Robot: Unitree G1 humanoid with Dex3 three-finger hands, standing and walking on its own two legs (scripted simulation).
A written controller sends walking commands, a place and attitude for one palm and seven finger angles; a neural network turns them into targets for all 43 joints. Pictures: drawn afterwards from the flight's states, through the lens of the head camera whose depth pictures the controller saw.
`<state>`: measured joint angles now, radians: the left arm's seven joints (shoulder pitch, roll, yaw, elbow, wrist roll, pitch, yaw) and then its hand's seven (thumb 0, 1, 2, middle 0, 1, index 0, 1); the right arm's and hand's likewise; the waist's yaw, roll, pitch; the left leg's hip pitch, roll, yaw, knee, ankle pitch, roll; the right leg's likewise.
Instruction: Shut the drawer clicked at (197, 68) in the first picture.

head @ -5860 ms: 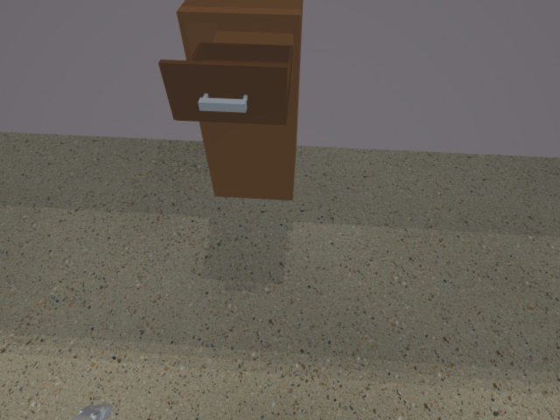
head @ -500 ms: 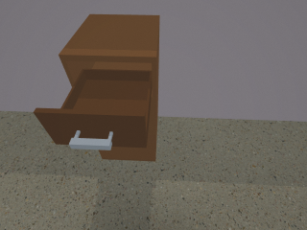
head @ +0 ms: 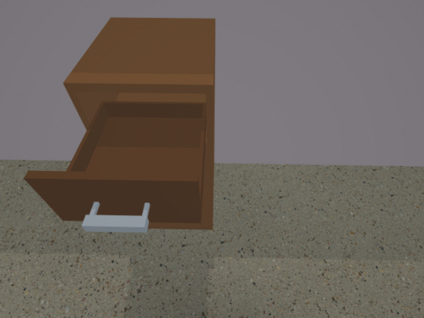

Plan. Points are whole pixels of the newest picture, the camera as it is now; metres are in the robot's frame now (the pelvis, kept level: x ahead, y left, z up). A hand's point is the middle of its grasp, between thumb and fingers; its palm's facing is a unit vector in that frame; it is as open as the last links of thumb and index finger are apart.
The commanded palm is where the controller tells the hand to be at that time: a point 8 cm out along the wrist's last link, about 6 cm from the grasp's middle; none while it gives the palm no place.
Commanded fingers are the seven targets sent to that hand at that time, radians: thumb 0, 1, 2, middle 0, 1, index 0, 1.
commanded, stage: come to a stop and stand still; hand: left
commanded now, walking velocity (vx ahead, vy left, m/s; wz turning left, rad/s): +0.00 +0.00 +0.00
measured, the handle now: (118, 214) +0.33 +0.22 -0.03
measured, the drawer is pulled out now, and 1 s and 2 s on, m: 0.29 0.29 0.28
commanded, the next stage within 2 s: look again from close up in 0.92 s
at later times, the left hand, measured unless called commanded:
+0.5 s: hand out of the picture +0.06 +0.20 -0.17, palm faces +0.07 -0.97 -0.21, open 7.3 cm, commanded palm none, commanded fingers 0.00 0.90 0.90 -0.20 -0.30 -0.20 -0.30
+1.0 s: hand out of the picture +0.03 +0.20 -0.16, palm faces +0.04 -0.97 -0.22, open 7.4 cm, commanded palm none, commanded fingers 0.00 0.90 0.90 -0.20 -0.30 -0.20 -0.30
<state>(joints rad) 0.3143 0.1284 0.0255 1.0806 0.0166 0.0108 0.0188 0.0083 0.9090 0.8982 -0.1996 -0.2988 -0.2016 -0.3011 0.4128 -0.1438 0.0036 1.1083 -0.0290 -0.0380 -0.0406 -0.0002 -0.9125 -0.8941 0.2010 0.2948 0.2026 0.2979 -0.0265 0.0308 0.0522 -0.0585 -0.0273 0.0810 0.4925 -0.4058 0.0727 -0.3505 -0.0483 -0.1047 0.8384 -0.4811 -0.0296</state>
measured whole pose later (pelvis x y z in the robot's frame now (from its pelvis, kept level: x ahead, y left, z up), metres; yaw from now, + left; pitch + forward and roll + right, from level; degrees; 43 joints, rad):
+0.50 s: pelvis +0.03 +0.01 +0.01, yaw +1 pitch -1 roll +0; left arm 0.25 0.16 0.02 1.03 0.01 0.00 0.04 0.00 0.93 0.90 -0.20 -0.30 -0.20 -0.30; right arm 0.22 -0.17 -0.02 1.06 -0.02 0.00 -0.03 0.01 -0.94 -0.89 0.20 0.29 0.20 0.30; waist 0.01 -0.01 0.05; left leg -0.17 0.02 0.12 0.47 -0.27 0.02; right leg -0.22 -0.06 -0.11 0.48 -0.22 0.01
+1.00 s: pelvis +0.03 +0.02 +0.00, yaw +1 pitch -2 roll +0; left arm 0.32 0.16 -0.02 1.08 0.01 0.00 0.03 0.01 0.91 0.90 -0.20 -0.30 -0.20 -0.30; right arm 0.33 -0.16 0.02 1.05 -0.02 -0.01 -0.01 0.01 -0.92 -0.89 0.20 0.29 0.20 0.30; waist 0.00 0.03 0.02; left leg -0.18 0.01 0.12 0.49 -0.29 0.03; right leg -0.24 -0.08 -0.10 0.52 -0.25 0.02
